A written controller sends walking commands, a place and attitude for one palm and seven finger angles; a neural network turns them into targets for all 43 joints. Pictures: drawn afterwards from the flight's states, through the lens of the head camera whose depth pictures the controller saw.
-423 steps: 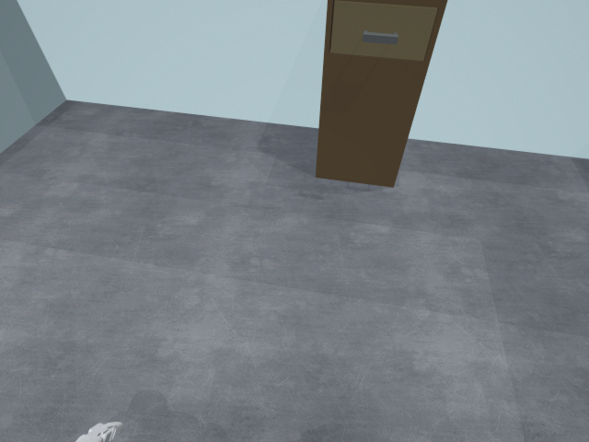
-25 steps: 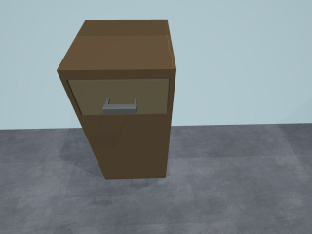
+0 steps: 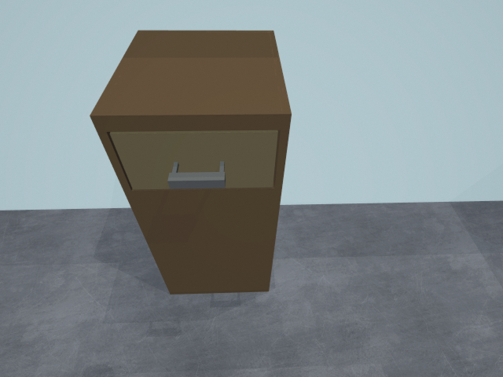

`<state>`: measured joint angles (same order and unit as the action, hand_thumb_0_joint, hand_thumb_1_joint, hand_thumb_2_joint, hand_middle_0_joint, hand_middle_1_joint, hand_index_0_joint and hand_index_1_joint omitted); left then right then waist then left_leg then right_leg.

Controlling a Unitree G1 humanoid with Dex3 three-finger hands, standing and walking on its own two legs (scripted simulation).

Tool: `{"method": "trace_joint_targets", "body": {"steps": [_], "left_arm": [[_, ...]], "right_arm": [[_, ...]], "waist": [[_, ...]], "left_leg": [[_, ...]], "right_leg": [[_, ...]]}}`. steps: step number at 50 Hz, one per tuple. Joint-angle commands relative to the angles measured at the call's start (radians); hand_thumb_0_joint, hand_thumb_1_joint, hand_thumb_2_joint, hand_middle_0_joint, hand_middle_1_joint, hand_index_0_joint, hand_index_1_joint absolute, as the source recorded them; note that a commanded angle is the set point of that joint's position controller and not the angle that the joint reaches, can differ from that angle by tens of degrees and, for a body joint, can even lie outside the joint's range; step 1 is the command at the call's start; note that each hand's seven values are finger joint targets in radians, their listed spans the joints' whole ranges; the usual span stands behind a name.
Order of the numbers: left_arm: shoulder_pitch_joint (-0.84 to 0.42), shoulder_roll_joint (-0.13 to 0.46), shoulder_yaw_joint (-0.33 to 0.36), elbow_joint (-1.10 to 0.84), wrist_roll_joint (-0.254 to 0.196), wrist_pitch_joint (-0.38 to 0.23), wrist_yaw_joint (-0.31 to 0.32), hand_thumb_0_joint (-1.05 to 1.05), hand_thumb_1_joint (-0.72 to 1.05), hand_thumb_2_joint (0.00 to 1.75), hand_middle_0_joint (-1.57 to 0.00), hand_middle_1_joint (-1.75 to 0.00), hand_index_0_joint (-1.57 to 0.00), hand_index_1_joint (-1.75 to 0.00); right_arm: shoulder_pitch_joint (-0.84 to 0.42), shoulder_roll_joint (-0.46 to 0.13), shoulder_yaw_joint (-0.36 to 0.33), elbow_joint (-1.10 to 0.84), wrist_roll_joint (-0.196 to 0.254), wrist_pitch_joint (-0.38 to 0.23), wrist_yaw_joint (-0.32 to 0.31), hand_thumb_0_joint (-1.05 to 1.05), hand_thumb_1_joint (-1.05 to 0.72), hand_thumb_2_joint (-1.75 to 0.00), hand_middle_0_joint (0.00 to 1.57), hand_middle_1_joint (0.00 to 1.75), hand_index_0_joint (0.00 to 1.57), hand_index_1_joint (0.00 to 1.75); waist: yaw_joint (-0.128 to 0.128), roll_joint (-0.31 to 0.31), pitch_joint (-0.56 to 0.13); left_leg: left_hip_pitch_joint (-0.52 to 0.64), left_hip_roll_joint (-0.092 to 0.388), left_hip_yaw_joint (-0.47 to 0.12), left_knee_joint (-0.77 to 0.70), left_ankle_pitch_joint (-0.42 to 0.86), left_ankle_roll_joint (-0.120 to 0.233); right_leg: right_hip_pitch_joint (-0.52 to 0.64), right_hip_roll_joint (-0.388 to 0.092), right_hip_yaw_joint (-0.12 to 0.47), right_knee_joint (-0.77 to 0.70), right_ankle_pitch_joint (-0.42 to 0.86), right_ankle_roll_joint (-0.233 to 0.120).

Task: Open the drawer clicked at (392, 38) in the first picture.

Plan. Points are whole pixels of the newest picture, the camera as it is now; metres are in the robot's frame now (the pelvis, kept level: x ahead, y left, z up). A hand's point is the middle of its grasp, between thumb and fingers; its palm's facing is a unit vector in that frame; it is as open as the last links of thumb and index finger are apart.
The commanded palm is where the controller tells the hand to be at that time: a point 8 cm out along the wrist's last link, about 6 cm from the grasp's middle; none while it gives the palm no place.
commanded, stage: look again from close up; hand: left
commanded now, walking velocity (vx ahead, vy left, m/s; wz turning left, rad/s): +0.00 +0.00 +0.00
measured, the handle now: (198, 173) +0.54 +0.15 -0.02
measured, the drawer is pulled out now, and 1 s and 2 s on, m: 0.00 0.00 0.00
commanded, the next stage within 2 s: raise the hand with hooked fingers in 0.08 s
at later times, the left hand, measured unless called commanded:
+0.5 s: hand (136, 331) +0.20 +0.20 -0.03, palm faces +0.00 -0.30 -0.95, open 8.1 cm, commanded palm +0.13 +0.22 -0.02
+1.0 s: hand (129, 305) +0.23 +0.21 -0.01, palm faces -0.03 -0.13 -0.99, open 10.9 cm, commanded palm +0.20 +0.22 +0.05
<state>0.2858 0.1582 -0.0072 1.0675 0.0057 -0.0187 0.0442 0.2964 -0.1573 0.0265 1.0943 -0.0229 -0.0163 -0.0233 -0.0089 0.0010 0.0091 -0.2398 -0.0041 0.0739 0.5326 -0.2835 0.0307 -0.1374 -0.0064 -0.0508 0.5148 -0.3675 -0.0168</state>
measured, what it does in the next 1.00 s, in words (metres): stands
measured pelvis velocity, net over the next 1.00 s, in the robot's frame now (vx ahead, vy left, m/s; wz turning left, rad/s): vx -0.02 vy -0.03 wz -0.01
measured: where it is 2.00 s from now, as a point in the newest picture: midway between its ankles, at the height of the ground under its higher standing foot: outside the picture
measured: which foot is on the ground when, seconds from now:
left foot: down 0.00-1.00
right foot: down 0.00-1.00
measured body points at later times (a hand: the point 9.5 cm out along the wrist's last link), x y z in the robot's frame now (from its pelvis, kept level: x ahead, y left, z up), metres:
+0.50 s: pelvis -0.03 +0.00 -0.03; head -0.01 -0.04 +0.42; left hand +0.19 +0.21 +0.02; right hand +0.17 -0.25 -0.12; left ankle +0.00 +0.10 -0.73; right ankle -0.04 -0.09 -0.73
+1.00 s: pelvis -0.02 -0.03 -0.02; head +0.01 -0.07 +0.43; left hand +0.22 +0.21 +0.05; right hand +0.18 -0.24 -0.13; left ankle +0.00 +0.10 -0.73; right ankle -0.04 -0.09 -0.73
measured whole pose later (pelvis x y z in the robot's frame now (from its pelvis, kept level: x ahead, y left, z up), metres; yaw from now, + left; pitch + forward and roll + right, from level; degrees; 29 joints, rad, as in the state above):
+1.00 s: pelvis -0.02 -0.03 -0.02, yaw +0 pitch +8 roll +2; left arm 0.20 0.37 -0.07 0.07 0.95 0.11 0.27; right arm 0.11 -0.21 0.04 0.61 -0.03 0.10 -0.03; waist 0.05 0.04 -0.10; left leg -0.51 -0.01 0.03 0.70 -0.32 -0.01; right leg -0.48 0.03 -0.03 0.77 -0.42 -0.07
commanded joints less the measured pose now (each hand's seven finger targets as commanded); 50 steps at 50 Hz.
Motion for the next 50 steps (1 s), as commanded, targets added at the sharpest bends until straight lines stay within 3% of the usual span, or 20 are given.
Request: {"method": "trace_joint_targets", "body": {"steps": [1,8,9,10,11,12,13,14,15,17,19,21,24,28,31,37,40,44,47,50], "left_arm": [[0.092,0.088,0.011,-0.025,0.003,-0.005,0.004,0.0,0.9,0.9,-0.2,-0.3,-0.2,-0.3],[0.09,0.094,0.013,-0.02,0.003,-0.003,0.002,0.0,0.9,0.9,-0.2,-0.3,-0.2,-0.3],[0.142,0.107,0.014,-0.001,0.021,-0.024,0.038,0.0,0.9,0.9,-0.2,-0.3,-0.2,-0.3],[-0.649,0.469,0.041,-1.542,0.194,-0.16,0.068,0.0,0.88,0.89,-0.2,-0.32,-0.2,-0.32],[-0.157,0.36,0.033,-1.266,0.222,-0.079,0.138,0.0,0.85,0.88,-0.2,-0.33,-0.2,-0.33],[-0.109,0.273,0.021,-1.222,0.17,-0.002,0.194,0.0,0.83,0.87,-0.21,-0.34,-0.21,-0.34],[0.203,0.023,-0.122,-0.956,0.199,0.11,0.198,0.0,0.81,0.86,-0.21,-0.36,-0.21,-0.36],[-0.005,0.069,-0.138,-1.193,0.24,0.099,0.204,0.0,0.78,0.85,-0.21,-0.37,-0.21,-0.37],[0.019,0.123,-0.125,-1.185,0.349,0.09,0.225,0.0,0.76,0.84,-0.21,-0.39,-0.21,-0.39],[0.102,0.176,-0.092,-1.078,0.532,0.1,0.274,0.0,0.71,0.82,-0.21,-0.42,-0.21,-0.42],[0.217,0.149,-0.109,-1.023,0.714,0.1,0.324,0.0,0.67,0.8,-0.22,-0.45,-0.22,-0.45],[0.328,0.068,-0.164,-0.923,0.859,0.094,0.346,0.0,0.62,0.78,-0.22,-0.48,-0.22,-0.48],[0.301,0.17,-0.081,-1.032,1.01,0.047,0.376,0.0,0.55,0.75,-0.22,-0.53,-0.22,-0.53],[0.055,0.343,0.057,-1.22,1.131,0.033,0.479,0.0,0.46,0.71,-0.23,-0.58,-0.23,-0.58],[-0.153,0.367,0.076,-1.327,1.144,0.01,0.55,0.0,0.39,0.68,-0.24,-0.63,-0.24,-0.63],[-0.266,0.338,0.022,-1.281,1.016,-0.01,0.518,0.0,0.25,0.62,-0.25,-0.72,-0.25,-0.72],[-0.255,0.327,-0.022,-1.176,0.982,0.064,0.438,0.0,0.18,0.59,-0.25,-0.76,-0.25,-0.76],[-0.15,0.367,-0.003,-1.124,0.949,0.16,0.303,0.0,0.08,0.55,-0.26,-0.82,-0.26,-0.82],[-0.08,0.441,0.079,-1.128,0.949,0.146,0.246,0.0,0.01,0.52,-0.26,-0.87,-0.26,-0.87],[-0.093,0.428,0.092,-1.212,0.959,0.085,0.249,0.0,-0.06,0.49,-0.27,-0.92,-0.27,-0.92]], "right_arm": [[0.045,-0.094,-0.015,-0.033,0.007,-0.014,-0.008,0.0,-0.9,-0.9,0.2,0.3,0.2,0.3],[0.033,-0.101,-0.017,-0.019,0.008,-0.018,-0.011,0.0,-0.9,-0.9,0.2,0.3,0.2,0.3],[-0.051,-0.133,-0.031,-0.09,0.02,-0.02,-0.005,0.0,-0.9,-0.9,0.2,0.3,0.2,0.3],[-0.034,-0.291,-0.053,-0.433,0.063,-0.161,-0.028,0.0,-0.9,-0.9,0.2,0.3,0.2,0.3],[-0.067,-0.188,-0.027,-0.377,0.041,-0.279,-0.069,0.0,-0.9,-0.9,0.2,0.3,0.2,0.3],[-0.067,-0.183,-0.057,-0.303,0.054,-0.308,-0.081,0.0,-0.9,-0.9,0.2,0.3,0.2,0.3],[-0.071,-0.128,-0.052,-0.298,0.074,-0.307,-0.085,0.0,-0.9,-0.9,0.2,0.3,0.2,0.3],[-0.122,-0.16,-0.055,-0.396,0.056,-0.3,-0.061,0.0,-0.9,-0.9,0.2,0.3,0.2,0.3],[-0.131,-0.196,-0.07,-0.418,0.04,-0.29,-0.058,0.0,-0.9,-0.9,0.2,0.3,0.2,0.3],[-0.158,-0.219,-0.07,-0.499,0.013,-0.253,-0.047,0.0,-0.9,-0.9,0.2,0.3,0.2,0.3],[-0.191,-0.219,-0.086,-0.564,-0.019,-0.189,-0.023,0.0,-0.9,-0.9,0.2,0.3,0.2,0.3],[-0.224,-0.212,-0.093,-0.591,-0.025,-0.112,0.009,0.0,-0.9,-0.9,0.2,0.3,0.2,0.3],[-0.305,-0.2,-0.093,-0.664,-0.015,-0.03,0.05,0.0,-0.9,-0.9,0.2,0.3,0.2,0.3],[-0.328,-0.179,-0.087,-0.716,-0.036,0.038,0.045,0.0,-0.9,-0.9,0.2,0.3,0.2,0.3],[-0.323,-0.157,-0.089,-0.705,-0.05,0.062,0.027,0.0,-0.9,-0.9,0.2,0.3,0.2,0.3],[-0.337,-0.154,-0.079,-0.66,-0.041,0.036,-0.016,0.0,-0.9,-0.9,0.2,0.3,0.2,0.3],[-0.353,-0.159,-0.064,-0.652,-0.027,0.044,-0.026,0.0,-0.9,-0.9,0.2,0.3,0.2,0.3],[-0.354,-0.173,-0.046,-0.665,0.001,0.071,-0.034,0.0,-0.9,-0.9,0.2,0.3,0.2,0.3],[-0.344,-0.175,-0.034,-0.662,-0.001,0.071,-0.033,0.0,-0.9,-0.9,0.2,0.3,0.2,0.3],[-0.335,-0.165,-0.039,-0.658,-0.008,0.065,-0.027,0.0,-0.9,-0.9,0.2,0.3,0.2,0.3]], "waist": [[0.014,-0.011,0.055],[0.016,0.004,0.019],[0.035,-0.002,0.092],[-0.049,0.326,-0.418],[0.025,0.499,-0.4],[-0.001,0.354,-0.325],[-0.013,0.24,-0.172],[-0.002,0.112,-0.098],[-0.023,0.044,-0.123],[-0.001,-0.075,-0.094],[0.041,-0.157,-0.111],[0.075,-0.328,-0.046],[0.157,-0.232,-0.169],[0.157,-0.003,-0.303],[0.105,0.085,-0.395],[0.002,0.014,-0.327],[0.009,-0.058,-0.255],[0.072,-0.123,-0.277],[0.104,-0.112,-0.3],[0.11,-0.061,-0.278]], "left_leg": [[0.02,0.109,-0.113,-0.097,0.28,0.025],[0.061,0.112,-0.113,-0.101,0.339,0.028],[0.002,0.121,-0.092,0.096,0.462,-0.002],[0.284,0.026,-0.1,-0.055,0.615,0.019],[0.47,0.086,-0.133,-0.113,0.808,-0.016],[0.333,0.098,-0.141,-0.126,0.702,-0.062],[0.219,0.097,-0.146,-0.161,0.586,-0.027],[0.105,0.087,-0.152,-0.121,0.446,-0.022],[0.057,0.071,-0.125,-0.052,0.312,-0.007],[-0.096,0.004,-0.115,0.023,0.122,0.005],[-0.155,-0.009,-0.099,0.084,0.13,0.002],[-0.297,-0.017,-0.081,0.117,0.067,-0.01],[-0.349,-0.037,-0.054,0.153,0.066,-0.015],[-0.319,-0.066,-0.044,0.221,0.058,-0.008],[-0.234,-0.065,-0.063,0.308,0.084,0.001],[-0.265,-0.059,-0.086,0.353,0.02,0.02],[-0.303,-0.057,-0.077,0.282,0.004,0.019],[-0.297,-0.056,-0.063,0.179,0.058,0.008],[-0.279,-0.055,-0.062,0.137,0.115,0.002],[-0.244,-0.058,-0.062,0.109,0.137,0.003]], "right_leg": [[-0.046,-0.086,0.083,-0.09,0.256,-0.027],[-0.026,-0.09,0.08,-0.091,0.285,-0.021],[-0.11,-0.134,0.151,-0.132,0.632,0.003],[-0.126,-0.024,0.124,0.021,0.588,-0.047],[-0.233,0.005,0.004,0.154,0.206,-0.052],[-0.291,0.014,-0.025,0.201,0.03,-0.028],[-0.353,0.021,-0.031,0.228,-0.036,-0.011],[-0.341,-0.004,-0.014,0.152,0.002,-0.013],[-0.354,0.008,-0.011,0.084,0.054,-0.021],[-0.371,0.014,0.039,0.031,0.036,-0.04],[-0.407,0.04,0.057,0.072,0.029,-0.045],[-0.454,0.041,0.08,0.113,0.005,-0.048],[-0.391,0.018,0.138,0.169,0.06,-0.062],[-0.398,0.017,0.216,0.202,0.075,-0.063],[-0.474,0.012,0.269,0.217,0.106,-0.067],[-0.447,0.002,0.271,0.15,0.103,-0.032],[-0.377,-0.009,0.245,0.097,0.128,-0.005],[-0.185,-0.031,0.254,0.06,0.283,0.018],[-0.081,-0.036,0.236,0.095,0.469,0.025],[-0.081,-0.032,0.213,0.093,0.51,0.017]]}}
